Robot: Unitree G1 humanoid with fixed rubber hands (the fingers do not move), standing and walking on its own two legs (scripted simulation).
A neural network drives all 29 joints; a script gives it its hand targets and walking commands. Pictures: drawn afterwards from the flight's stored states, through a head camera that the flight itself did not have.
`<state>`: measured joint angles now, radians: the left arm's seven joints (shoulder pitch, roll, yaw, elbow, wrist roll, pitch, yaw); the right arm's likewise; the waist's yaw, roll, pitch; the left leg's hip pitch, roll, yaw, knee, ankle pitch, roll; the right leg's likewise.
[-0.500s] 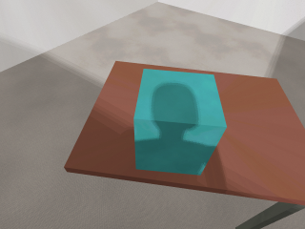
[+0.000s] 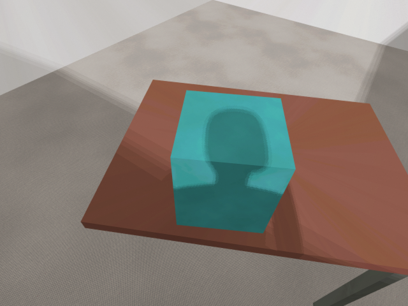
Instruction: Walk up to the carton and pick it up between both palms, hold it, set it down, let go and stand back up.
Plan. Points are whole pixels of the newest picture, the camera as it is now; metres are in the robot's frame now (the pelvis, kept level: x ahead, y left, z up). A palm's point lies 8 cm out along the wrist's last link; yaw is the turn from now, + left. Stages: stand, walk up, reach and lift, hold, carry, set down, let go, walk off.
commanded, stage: stand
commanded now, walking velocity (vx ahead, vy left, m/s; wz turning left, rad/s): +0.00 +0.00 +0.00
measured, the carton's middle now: (226, 164) +0.41 -0.04 +0.03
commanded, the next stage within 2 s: none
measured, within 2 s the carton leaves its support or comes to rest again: neither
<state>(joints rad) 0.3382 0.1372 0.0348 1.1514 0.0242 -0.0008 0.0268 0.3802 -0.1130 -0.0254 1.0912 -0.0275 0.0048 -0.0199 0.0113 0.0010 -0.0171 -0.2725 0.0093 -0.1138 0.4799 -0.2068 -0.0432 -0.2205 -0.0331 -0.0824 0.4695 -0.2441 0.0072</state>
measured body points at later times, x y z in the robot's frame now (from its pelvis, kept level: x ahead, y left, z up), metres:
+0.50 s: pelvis +0.01 +0.00 +0.00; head +0.01 +0.00 +0.45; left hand -0.03 +0.21 -0.17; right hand -0.02 -0.21 -0.16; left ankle +0.03 +0.15 -0.74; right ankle +0.00 -0.12 -0.74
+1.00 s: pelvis +0.01 +0.00 +0.00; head +0.02 +0.00 +0.45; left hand -0.02 +0.21 -0.16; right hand -0.01 -0.21 -0.16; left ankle +0.03 +0.15 -0.74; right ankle +0.00 -0.12 -0.74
